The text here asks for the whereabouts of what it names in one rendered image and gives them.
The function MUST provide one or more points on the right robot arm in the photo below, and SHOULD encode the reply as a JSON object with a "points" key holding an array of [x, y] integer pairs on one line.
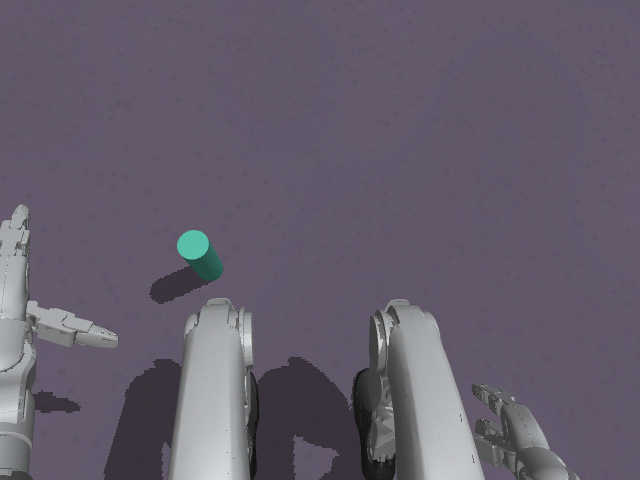
{"points": [[538, 463]]}

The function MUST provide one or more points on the can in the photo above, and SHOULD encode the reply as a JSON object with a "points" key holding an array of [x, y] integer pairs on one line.
{"points": [[198, 252]]}

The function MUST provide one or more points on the left robot arm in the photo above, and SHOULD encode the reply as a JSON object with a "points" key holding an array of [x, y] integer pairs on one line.
{"points": [[17, 403]]}

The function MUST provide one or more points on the right robot foot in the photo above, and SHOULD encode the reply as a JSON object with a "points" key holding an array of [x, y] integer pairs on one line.
{"points": [[371, 469]]}

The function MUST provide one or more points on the left robot hand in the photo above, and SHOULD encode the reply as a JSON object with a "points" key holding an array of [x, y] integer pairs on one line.
{"points": [[54, 325]]}

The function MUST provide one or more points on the right robot hand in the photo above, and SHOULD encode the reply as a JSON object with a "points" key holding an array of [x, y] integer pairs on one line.
{"points": [[499, 445]]}

